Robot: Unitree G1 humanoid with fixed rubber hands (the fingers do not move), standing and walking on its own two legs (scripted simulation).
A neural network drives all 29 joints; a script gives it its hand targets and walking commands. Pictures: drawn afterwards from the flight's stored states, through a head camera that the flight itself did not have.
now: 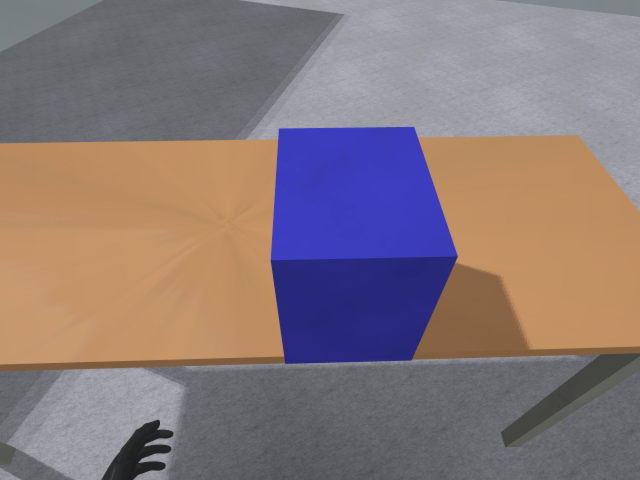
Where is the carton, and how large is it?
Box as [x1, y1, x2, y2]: [271, 127, 457, 363]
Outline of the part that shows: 413,127 279,128 271,247 271,265 285,363 411,360 457,256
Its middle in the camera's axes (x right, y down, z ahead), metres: +0.04 +0.01 +0.52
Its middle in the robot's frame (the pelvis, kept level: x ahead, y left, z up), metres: +0.40 -0.03 +0.07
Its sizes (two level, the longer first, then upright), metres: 0.213 0.174 0.231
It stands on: a table, 0.71 m high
